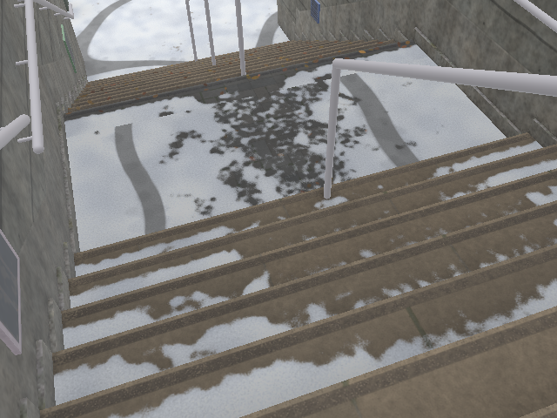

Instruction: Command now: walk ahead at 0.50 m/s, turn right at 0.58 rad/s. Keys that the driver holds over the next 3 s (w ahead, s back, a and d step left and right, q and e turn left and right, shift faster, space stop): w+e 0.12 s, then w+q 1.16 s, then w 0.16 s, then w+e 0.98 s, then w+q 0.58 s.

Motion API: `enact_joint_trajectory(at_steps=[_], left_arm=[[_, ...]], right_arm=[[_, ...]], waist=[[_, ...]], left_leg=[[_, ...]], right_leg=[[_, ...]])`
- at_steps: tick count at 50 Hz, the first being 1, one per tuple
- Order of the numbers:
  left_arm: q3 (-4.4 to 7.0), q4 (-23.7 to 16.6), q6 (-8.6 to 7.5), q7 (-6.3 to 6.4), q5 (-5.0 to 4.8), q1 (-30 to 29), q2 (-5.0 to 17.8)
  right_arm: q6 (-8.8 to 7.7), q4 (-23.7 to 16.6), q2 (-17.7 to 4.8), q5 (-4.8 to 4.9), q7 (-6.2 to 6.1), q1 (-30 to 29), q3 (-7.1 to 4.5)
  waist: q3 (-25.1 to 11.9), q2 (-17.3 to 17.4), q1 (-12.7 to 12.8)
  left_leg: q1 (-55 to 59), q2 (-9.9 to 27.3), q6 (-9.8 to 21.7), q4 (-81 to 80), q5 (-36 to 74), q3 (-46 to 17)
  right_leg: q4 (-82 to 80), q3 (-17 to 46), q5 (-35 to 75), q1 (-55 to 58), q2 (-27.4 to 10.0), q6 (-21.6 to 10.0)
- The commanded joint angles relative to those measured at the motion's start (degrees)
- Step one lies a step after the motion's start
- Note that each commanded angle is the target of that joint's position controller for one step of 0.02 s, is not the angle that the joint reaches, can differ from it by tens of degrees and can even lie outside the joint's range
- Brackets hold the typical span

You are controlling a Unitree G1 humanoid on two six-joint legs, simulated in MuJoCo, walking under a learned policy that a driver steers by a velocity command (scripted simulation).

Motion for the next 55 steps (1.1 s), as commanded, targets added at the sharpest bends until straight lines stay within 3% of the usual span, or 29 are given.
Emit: enact_joint_trajectory(at_steps=[1, 4, 6, 8, 10, 13, 14, 15, 16, 17, 19, 22, 25, 27, 30, 31, 33, 34, 37, 39, 41, 44, 45, 47, 49, 52, 53, 54, 55], left_arm=[[-0.27, -5.50, -0.28, 0.20, 0.89, -14.58, -0.05], [0.72, -1.39, -1.50, 1.08, 0.44, -9.60, 0.88], [4.89, 7.55, -2.73, 1.15, -1.11, 14.92, 7.91], [9.00, 15.96, -2.33, 2.15, 1.47, 39.74, 20.48], [8.90, 17.40, -3.50, 3.33, 0.34, 37.27, 14.97], [3.78, 9.23, -3.13, 2.33, -1.21, 14.63, 0.32], [4.82, 7.14, -3.17, 4.68, -7.81, 7.59, 5.99], [5.31, 7.09, -3.34, 5.42, -8.05, 7.37, 8.70], [4.36, 8.26, -5.59, 2.19, -1.04, 15.60, 6.09], [4.67, 6.36, -6.10, 1.67, 1.06, 13.31, 5.50], [1.75, 7.43, -7.06, 3.16, 0.58, 14.87, -1.45], [1.69, 7.61, -5.93, 2.29, 2.89, 14.61, 3.06], [1.41, 8.95, -5.85, 3.48, -0.34, 21.58, 5.00], [2.28, 9.77, -3.99, 4.35, 0.85, 25.47, 8.71], [5.56, 8.97, -2.38, 0.31, 0.93, 19.92, 15.28], [3.23, 9.59, -2.29, -2.54, 1.03, 33.27, 2.77], [3.83, -4.15, -4.92, -1.08, -4.05, 6.64, 5.80], [4.50, -6.36, -5.06, 0.85, -5.30, 3.60, 6.73], [1.28, -2.32, -3.95, 4.20, 0.63, 11.74, -1.06], [2.16, -2.36, -3.03, 3.71, 0.39, 7.90, 1.09], [0.06, -2.85, -3.04, 2.73, -0.51, 11.30, -0.43], [-0.64, -6.15, -3.52, 2.19, 1.62, -3.09, 2.89], [-1.34, -7.03, -3.66, 2.52, 0.92, -8.02, 2.76], [-1.38, -8.18, -2.62, 2.62, -0.71, -3.91, 1.73], [-0.51, -8.13, -2.07, 2.21, -0.47, 1.16, 3.94], [2.12, -4.11, -3.46, 3.59, -2.00, 12.97, 9.16], [4.47, 1.09, -4.41, 3.43, -2.16, 28.08, 13.67], [5.45, 0.79, -4.23, 2.18, -0.69, 31.72, 17.33], [5.69, 0.20, -3.07, 0.08, 0.55, 31.06, 18.28]], right_arm=[[1.88, 3.96, -9.44, 1.32, -1.58, 12.38, -3.16], [3.23, 3.62, -11.00, 0.23, -0.82, 6.94, -4.93], [3.82, 4.15, -14.11, -1.88, 2.54, 2.59, -5.28], [3.15, 3.05, -6.19, 0.43, 7.49, 7.60, -4.04], [0.15, -7.71, -8.91, 4.19, 7.44, -14.26, -4.43], [-0.30, -7.32, -9.38, 1.86, 4.97, -9.79, -5.31], [2.95, -7.61, -9.39, 7.47, 0.75, -12.37, -6.63], [4.68, -7.22, -7.04, 6.07, 0.04, -10.90, -6.14], [3.36, -5.75, -5.73, 0.85, 3.52, -6.38, -5.26], [2.62, -3.93, -4.17, 0.30, 5.39, 1.08, -4.45], [1.65, -6.63, -2.15, 0.15, 6.22, -8.49, -3.50], [2.29, -11.21, -9.92, 1.52, 5.97, -17.53, -5.08], [2.84, -14.63, -12.16, -0.74, 5.17, -25.76, -5.50], [2.54, -13.43, -10.39, -1.05, 4.52, -25.99, -5.14], [1.17, -0.42, -20.83, 0.88, 3.92, 5.40, -10.74], [0.99, 1.46, -26.43, 1.29, 4.61, 10.97, -10.87], [-0.80, 2.76, -22.75, 2.28, 5.23, 12.21, -10.28], [-1.17, 1.66, -19.31, 3.98, 6.12, 4.47, -9.21], [-0.53, -3.53, -3.37, -0.46, 4.83, -14.70, -3.05], [-1.45, -5.89, -6.89, 2.57, 3.84, -17.00, -2.73], [-1.95, -4.58, -12.44, 0.49, 4.16, -9.22, -3.01], [-3.07, 0.70, -7.29, 1.94, 0.98, 8.21, -2.44], [-2.57, -2.49, -4.36, 2.46, 0.06, 5.35, -1.87], [-0.83, -5.46, -10.84, -0.21, 3.11, -2.76, -2.31], [-0.24, -8.65, -11.44, 0.32, 4.24, -4.21, -2.84], [1.60, -9.35, -14.42, 0.70, 5.02, -5.14, -3.39], [1.15, -8.36, -11.49, 0.21, 7.22, -2.48, -3.08], [0.54, -6.53, -1.99, 2.60, 8.27, 11.73, -2.15], [0.53, -11.90, -7.05, 4.17, 8.41, 7.41, -2.50]], waist=[[13.54, 4.68, -4.55], [8.63, 2.45, -1.19], [1.11, 0.05, 10.40], [-24.43, -7.94, 14.32], [-12.27, -2.39, 19.43], [4.37, 8.39, 5.97], [7.60, 3.23, 2.49], [8.61, 1.06, 1.38], [7.77, 2.39, 2.59], [6.66, 1.35, 0.60], [5.13, 4.77, 4.70], [4.26, 1.07, 4.59], [10.26, 1.76, 7.75], [9.37, 1.60, 9.11], [-0.84, 16.11, -5.44], [-20.02, 25.07, 1.03], [-8.73, 11.11, -7.57], [-2.40, 7.66, -3.54], [6.45, -2.20, 9.14], [4.52, 5.81, 8.03], [1.44, 6.77, 9.11], [1.39, 4.57, -2.49], [0.39, -1.48, -4.41], [2.19, 7.41, 1.98], [4.96, 4.93, 4.05], [1.99, 5.71, 9.27], [-6.01, 0.07, 13.73], [-22.21, -12.99, 7.18], [-22.51, -5.87, 10.78]], left_leg=[[6.12, 16.89, 10.98, -15.31, 34.38, -18.55], [4.34, 15.45, 9.01, -7.11, 49.82, -14.26], [-12.38, 11.35, 5.65, 16.27, 48.87, -8.22], [-35.57, 1.10, -0.76, 55.99, -4.41, -12.73], [-57.06, 3.74, -0.45, 59.90, -5.97, -19.78], [-39.21, 9.58, 4.53, 26.35, 19.91, -28.33], [-30.63, 3.90, 2.28, 11.06, 26.20, -23.50], [-23.38, 2.10, 1.63, 7.58, 30.46, -22.06], [-24.06, 4.60, 3.29, 13.92, 35.85, -24.44], [-21.03, 4.09, 4.07, 14.18, 41.29, -26.38], [-25.89, 8.22, 5.09, -7.41, 68.07, -32.22], [-14.19, 3.11, 4.87, -5.97, 71.49, -25.75], [-25.16, 3.89, 5.28, -15.42, 58.50, -24.18], [-18.44, 0.67, 5.23, -16.24, 58.32, -18.50], [18.63, -2.74, 9.30, -25.22, 72.90, -14.00], [43.84, 9.50, 23.95, -10.82, 103.89, -33.74], [39.23, 16.29, 27.68, -18.78, 80.91, -48.16], [26.78, 18.96, 27.37, -23.07, 55.69, -57.14], [-21.69, 10.23, 20.96, -26.99, 40.43, -42.92], [-39.27, 0.89, 19.15, -28.28, 34.46, -32.50], [-43.99, 0.69, 19.07, -18.38, 45.26, -34.26], [-2.05, 1.99, 19.67, -2.18, 31.19, -48.54], [-11.19, -2.77, 15.47, 1.04, 20.76, -42.10], [-42.39, -3.74, 16.56, -5.24, 12.30, -42.57], [-42.81, -3.96, 16.56, -0.30, 9.17, -47.03], [-31.66, -6.15, 13.24, 18.38, 22.52, -49.34], [-35.88, -8.85, 8.56, 37.02, 32.37, -44.32], [-54.19, -14.35, 4.55, 70.63, -3.02, -32.26], [-68.53, -14.59, 3.68, 79.93, -2.23, -31.32]], right_leg=[[-10.36, -3.19, -7.36, -10.03, 0.97, 0.22], [-12.27, -5.29, -11.11, 4.74, 3.27, -0.77], [-12.89, -9.32, 0.62, 39.23, 6.37, -3.14], [10.88, 6.87, 46.62, 82.92, -7.78, -15.68], [4.38, 10.89, 26.00, 74.15, -13.04, -18.14], [-5.01, 6.49, 0.40, 25.09, -11.83, -12.29], [-12.27, 4.39, -2.58, 14.25, -8.05, -9.80], [-12.36, 3.06, -4.02, 7.53, -6.61, -10.22], [-12.22, 1.72, -5.24, 6.38, -8.96, -14.63], [-7.67, 0.94, -8.84, 3.82, -8.84, -14.44], [-1.43, -3.87, -23.05, 8.74, -4.87, -9.45], [4.55, -5.74, -34.23, -0.15, -2.67, -7.00], [11.01, -0.07, -34.65, 13.82, -8.83, -4.53], [17.70, -0.47, -35.11, 15.83, -8.78, -3.51], [62.29, -9.61, -32.63, 5.60, 4.54, 1.27], [84.74, -5.93, -71.14, -8.99, 11.01, 4.64], [90.59, 0.12, -71.11, -36.65, 10.04, 5.32], [84.02, 4.89, -64.80, -41.71, 6.86, 3.90], [46.64, 11.85, -33.77, -16.98, -4.20, -2.50], [29.10, 1.25, -19.18, 5.12, 1.17, 0.12], [39.54, -2.84, -17.79, 12.52, 4.76, 3.09], [18.05, 7.57, -9.64, -29.38, 2.52, 6.41], [-2.82, 6.33, 6.07, -17.12, 1.44, 4.91], [6.27, -1.18, 5.84, 15.11, 4.97, 3.97], [3.34, -0.97, -8.95, 20.53, 5.68, 3.95], [-14.68, -1.31, -6.47, 36.29, 5.29, -0.16], [-9.01, 2.17, -1.86, 51.37, -0.67, -6.70], [14.92, 9.08, 41.30, 73.82, -14.44, -21.47], [6.82, 25.94, 25.07, 72.44, -22.44, -26.92]])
